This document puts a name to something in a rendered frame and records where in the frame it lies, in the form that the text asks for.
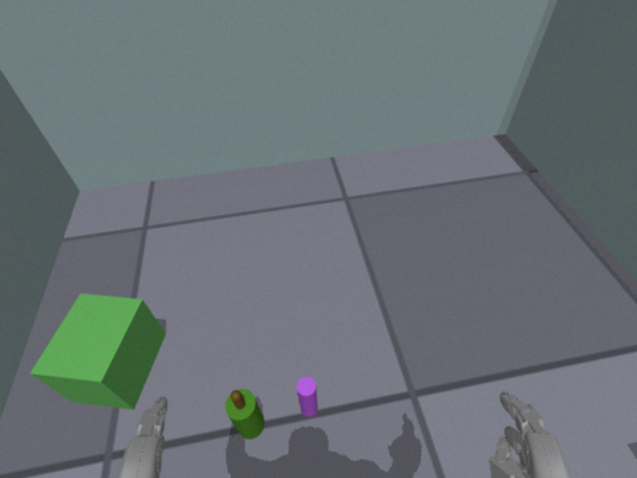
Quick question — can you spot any right robot hand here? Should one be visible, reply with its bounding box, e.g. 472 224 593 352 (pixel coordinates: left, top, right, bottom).
489 392 570 478

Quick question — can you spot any left robot hand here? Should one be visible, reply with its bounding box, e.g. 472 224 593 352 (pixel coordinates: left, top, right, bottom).
117 396 167 478

